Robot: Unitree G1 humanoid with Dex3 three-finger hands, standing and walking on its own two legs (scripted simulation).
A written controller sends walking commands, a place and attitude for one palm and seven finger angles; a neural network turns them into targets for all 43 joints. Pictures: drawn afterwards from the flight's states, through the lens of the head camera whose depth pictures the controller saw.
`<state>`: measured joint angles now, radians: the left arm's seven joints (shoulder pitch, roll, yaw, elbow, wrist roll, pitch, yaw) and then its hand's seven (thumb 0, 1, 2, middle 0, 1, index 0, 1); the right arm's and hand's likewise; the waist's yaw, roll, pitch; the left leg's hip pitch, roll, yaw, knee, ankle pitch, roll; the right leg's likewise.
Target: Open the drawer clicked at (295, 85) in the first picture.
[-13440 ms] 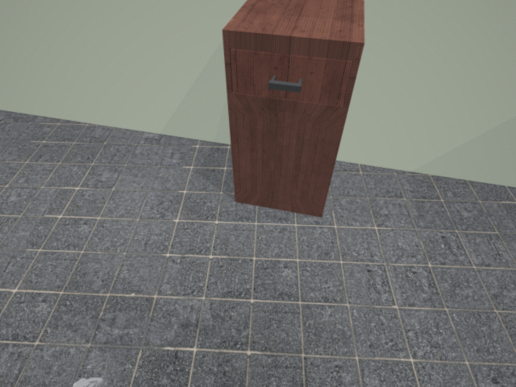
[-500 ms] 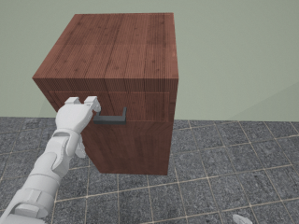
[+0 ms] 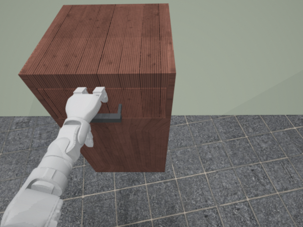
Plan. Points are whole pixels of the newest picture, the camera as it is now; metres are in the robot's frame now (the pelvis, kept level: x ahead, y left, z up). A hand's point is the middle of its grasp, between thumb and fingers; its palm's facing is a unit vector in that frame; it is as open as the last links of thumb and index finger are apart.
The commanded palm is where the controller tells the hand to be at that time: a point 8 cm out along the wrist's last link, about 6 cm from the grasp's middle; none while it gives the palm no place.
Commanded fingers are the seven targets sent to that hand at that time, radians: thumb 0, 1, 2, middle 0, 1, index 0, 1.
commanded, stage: move the hooked fingers above the handle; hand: left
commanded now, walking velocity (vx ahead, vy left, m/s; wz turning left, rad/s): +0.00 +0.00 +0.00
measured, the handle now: (105, 112) +0.48 +0.17 -0.03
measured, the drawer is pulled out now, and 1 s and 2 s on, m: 0.00 0.00 0.00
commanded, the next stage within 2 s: lower the fingers behind the handle in 0.80 s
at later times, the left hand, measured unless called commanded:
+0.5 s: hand (93, 113) +0.44 +0.19 +0.02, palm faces -0.06 -0.03 -1.00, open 13.8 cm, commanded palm +0.42 +0.20 +0.08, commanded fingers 0.00 -0.50 0.30 -0.30 -1.20 -0.30 -1.20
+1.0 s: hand (93, 114) +0.43 +0.19 +0.02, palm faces -0.05 -0.03 -1.00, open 13.8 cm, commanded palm +0.41 +0.19 +0.07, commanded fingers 0.00 -0.50 0.30 -0.30 -1.20 -0.30 -1.20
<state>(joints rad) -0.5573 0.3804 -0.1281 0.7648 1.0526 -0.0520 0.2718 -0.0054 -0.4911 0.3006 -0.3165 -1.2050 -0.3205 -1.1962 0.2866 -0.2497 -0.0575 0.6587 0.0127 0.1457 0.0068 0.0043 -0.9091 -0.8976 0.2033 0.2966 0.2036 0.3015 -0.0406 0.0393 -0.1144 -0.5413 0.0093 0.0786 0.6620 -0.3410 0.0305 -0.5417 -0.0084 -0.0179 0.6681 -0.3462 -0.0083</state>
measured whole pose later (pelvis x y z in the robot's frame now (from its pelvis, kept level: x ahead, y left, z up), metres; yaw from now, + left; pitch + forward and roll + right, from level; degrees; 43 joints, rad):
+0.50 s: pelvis +0.00 +0.00 +0.00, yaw +0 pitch +14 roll +0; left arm -0.65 0.39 -0.10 0.90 1.07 -0.04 0.31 -0.01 -0.49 0.30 -0.33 -1.21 -0.33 -1.21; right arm 0.33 -0.25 -0.06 0.67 0.01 0.14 0.00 0.00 -0.91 -0.90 0.20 0.30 0.20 0.30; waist -0.07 0.04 -0.12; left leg -0.59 0.02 0.08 0.67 -0.34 0.03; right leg -0.59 0.00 -0.02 0.67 -0.34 -0.01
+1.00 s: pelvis +0.00 +0.00 +0.00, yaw +0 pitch +14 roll +0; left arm -0.64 0.37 -0.12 0.89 1.07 0.00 0.31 0.00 -0.49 0.30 -0.32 -1.21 -0.32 -1.20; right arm 0.30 -0.24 -0.05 0.66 0.01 0.14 0.00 0.00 -0.91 -0.90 0.20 0.30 0.20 0.30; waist -0.06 0.04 -0.12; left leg -0.58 0.02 0.08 0.68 -0.35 0.03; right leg -0.58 0.00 -0.02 0.68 -0.35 -0.01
